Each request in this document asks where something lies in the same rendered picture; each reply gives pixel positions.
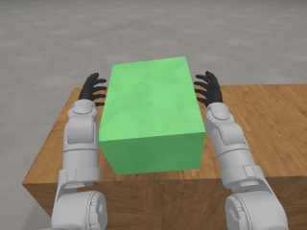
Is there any robot left upper arm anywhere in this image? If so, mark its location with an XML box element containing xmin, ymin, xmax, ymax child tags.
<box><xmin>40</xmin><ymin>191</ymin><xmax>108</xmax><ymax>230</ymax></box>

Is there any robot right upper arm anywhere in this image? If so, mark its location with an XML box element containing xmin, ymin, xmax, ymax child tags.
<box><xmin>224</xmin><ymin>190</ymin><xmax>290</xmax><ymax>230</ymax></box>

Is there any robot right hand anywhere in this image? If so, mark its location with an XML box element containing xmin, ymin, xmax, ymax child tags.
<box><xmin>194</xmin><ymin>71</ymin><xmax>223</xmax><ymax>107</ymax></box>

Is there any carton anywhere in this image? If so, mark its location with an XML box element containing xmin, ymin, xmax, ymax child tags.
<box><xmin>98</xmin><ymin>57</ymin><xmax>206</xmax><ymax>175</ymax></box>

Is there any pedestal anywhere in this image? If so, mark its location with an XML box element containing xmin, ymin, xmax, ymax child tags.
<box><xmin>21</xmin><ymin>83</ymin><xmax>307</xmax><ymax>230</ymax></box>

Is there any left robot forearm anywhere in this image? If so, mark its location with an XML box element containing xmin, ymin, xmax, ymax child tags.
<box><xmin>51</xmin><ymin>99</ymin><xmax>101</xmax><ymax>228</ymax></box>

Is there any robot left hand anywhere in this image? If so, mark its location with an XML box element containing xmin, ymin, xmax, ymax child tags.
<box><xmin>78</xmin><ymin>73</ymin><xmax>107</xmax><ymax>107</ymax></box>

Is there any right robot forearm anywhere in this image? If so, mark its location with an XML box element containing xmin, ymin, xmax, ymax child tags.
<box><xmin>204</xmin><ymin>102</ymin><xmax>288</xmax><ymax>226</ymax></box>

